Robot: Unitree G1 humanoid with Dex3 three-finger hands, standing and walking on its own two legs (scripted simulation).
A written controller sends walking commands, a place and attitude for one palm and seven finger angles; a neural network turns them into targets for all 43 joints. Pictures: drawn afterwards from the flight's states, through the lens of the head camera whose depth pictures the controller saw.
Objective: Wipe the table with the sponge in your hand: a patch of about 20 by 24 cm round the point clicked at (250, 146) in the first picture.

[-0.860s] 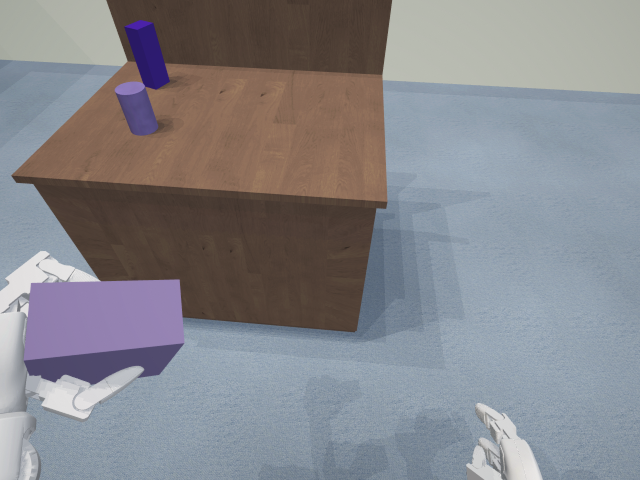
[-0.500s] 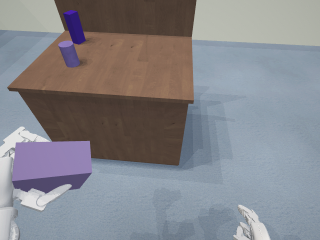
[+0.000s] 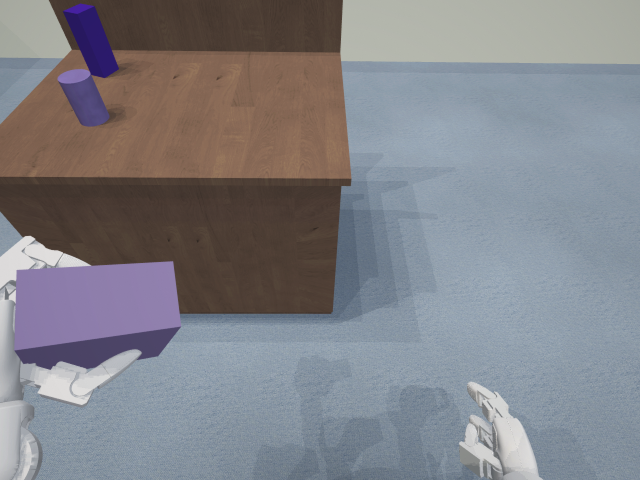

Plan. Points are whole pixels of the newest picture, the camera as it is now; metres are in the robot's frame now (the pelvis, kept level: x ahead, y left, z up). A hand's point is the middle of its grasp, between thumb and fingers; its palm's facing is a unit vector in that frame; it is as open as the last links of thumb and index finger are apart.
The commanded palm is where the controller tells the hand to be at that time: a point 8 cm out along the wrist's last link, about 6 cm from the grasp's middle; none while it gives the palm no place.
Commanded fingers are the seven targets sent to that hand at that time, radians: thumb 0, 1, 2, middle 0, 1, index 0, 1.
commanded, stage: turn to face it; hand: left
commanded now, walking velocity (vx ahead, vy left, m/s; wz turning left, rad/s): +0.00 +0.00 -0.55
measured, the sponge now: (122, 318) +0.23 +0.22 +0.15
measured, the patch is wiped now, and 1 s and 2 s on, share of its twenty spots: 0.00 0.00 0.00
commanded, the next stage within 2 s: take the last steps up to it in 0.54 s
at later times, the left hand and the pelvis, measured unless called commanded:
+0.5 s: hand (198, 296) +0.25 +0.15 +0.16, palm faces +0.19 -0.88 -0.43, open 10.3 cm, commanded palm +0.20 +0.21 +0.19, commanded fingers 0.00 0.10 1.30 -1.20 -1.60 -1.20 -1.60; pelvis -0.02 -0.03 -0.01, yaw -12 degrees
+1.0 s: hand (194, 284) +0.26 +0.15 +0.16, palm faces +0.19 -0.89 -0.42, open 10.3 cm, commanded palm +0.21 +0.21 +0.19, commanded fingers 0.00 0.10 1.30 -1.20 -1.60 -1.20 -1.60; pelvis +0.00 -0.03 +0.00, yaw -13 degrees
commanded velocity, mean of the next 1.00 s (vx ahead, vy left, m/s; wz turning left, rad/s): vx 0.11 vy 0.06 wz -0.20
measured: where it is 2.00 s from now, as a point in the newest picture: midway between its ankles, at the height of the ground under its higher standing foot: outside the picture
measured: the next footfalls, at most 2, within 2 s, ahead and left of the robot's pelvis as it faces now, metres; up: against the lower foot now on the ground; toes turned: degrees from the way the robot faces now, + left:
left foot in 0.74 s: +0.01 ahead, +0.11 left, +0.00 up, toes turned -14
left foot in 1.22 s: +0.14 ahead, +0.13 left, +0.00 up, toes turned -7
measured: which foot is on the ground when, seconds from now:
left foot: down 0.00-0.38, up 0.40-0.72, down 0.74-0.94, up 0.96-1.00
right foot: down 0.00-1.00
